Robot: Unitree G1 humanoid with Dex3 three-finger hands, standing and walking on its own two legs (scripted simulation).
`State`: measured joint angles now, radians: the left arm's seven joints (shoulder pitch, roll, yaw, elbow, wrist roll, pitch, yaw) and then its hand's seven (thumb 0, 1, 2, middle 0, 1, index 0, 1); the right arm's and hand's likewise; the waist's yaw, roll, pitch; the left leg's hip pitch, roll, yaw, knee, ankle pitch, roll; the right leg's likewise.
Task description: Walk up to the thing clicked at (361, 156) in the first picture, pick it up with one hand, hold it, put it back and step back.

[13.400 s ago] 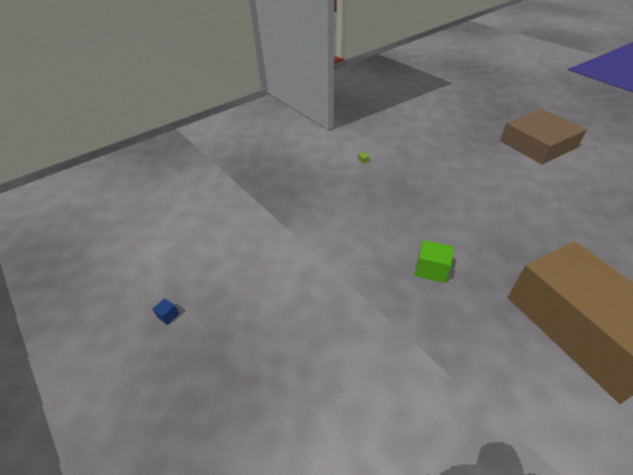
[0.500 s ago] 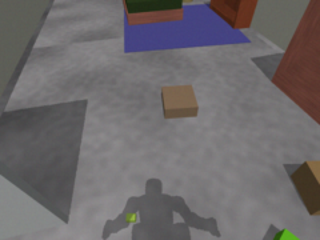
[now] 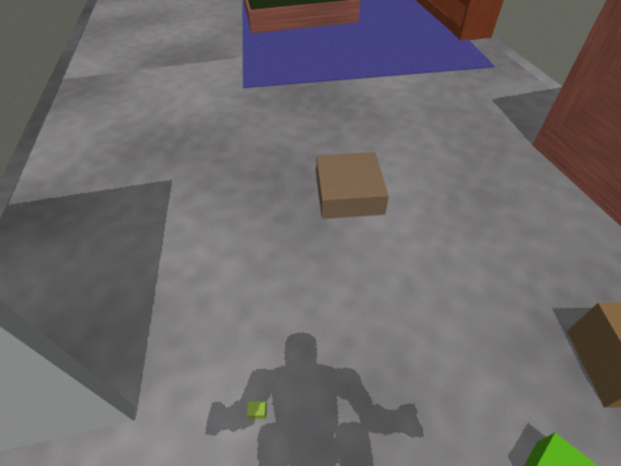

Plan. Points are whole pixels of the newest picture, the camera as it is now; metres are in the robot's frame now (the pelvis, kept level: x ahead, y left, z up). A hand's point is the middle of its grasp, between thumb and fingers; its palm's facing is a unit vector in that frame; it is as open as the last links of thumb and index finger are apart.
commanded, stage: rise first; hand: left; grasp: from above
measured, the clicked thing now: (257, 410) +0.42 +0.21 -0.76
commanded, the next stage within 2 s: none
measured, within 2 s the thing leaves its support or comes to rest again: neither
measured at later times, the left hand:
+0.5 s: hand out of the picture +0.13 +0.26 -0.22, palm faces -0.13 -0.88 -0.45, open 12.8 cm
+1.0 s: hand out of the picture +0.15 +0.28 -0.32, palm faces -0.35 -0.70 -0.62, open 12.4 cm
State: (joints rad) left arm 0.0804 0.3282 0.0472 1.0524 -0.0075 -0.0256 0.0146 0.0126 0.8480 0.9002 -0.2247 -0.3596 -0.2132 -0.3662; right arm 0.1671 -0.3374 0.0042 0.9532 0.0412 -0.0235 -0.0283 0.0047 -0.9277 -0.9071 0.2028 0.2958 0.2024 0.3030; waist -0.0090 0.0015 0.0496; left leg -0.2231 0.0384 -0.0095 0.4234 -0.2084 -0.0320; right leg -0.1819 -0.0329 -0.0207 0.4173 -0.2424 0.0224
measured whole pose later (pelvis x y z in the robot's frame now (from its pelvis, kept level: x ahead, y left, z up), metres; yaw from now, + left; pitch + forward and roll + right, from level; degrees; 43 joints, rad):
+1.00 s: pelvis -0.03 +0.00 -0.17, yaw -1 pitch +27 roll -2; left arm 0.10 0.37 0.14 0.57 0.48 0.07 0.06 0.00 -0.26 0.70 -0.41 -0.73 -0.40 -0.74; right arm 0.12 -0.26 -0.04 0.56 -0.01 -0.19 0.01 0.01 -0.94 -0.91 0.21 0.30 0.20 0.30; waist -0.03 0.00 -0.18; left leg -1.35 0.05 -0.06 1.50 -0.62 -0.04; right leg -1.29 -0.02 -0.01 1.48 -0.66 0.03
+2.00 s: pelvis -0.10 +0.02 -0.42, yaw -7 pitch +33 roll -7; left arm -0.80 0.63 0.10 1.36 1.19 -0.13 0.44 0.00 -0.16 0.70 -0.43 -0.64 -0.43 -0.64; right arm 0.12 -0.24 0.00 0.79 -0.12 -0.08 0.10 0.00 -0.90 -0.90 0.20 0.29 0.20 0.30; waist -0.16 -0.01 -0.10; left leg -2.26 0.03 -0.15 2.31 -0.64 -0.03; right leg -2.16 0.03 -0.01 2.26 -0.69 0.05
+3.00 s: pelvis -0.09 +0.01 -0.46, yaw -9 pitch +33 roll -7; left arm -0.89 0.70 0.17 1.49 1.18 -0.13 0.49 0.00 -0.22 0.73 -0.40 -0.68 -0.39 -0.69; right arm 0.11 -0.27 0.06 0.79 -0.17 -0.09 0.16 0.00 -0.90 -0.90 0.20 0.30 0.20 0.30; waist -0.22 -0.03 -0.03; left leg -2.33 0.03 -0.20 2.44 -0.69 -0.06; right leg -2.25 0.05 -0.04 2.37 -0.71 0.06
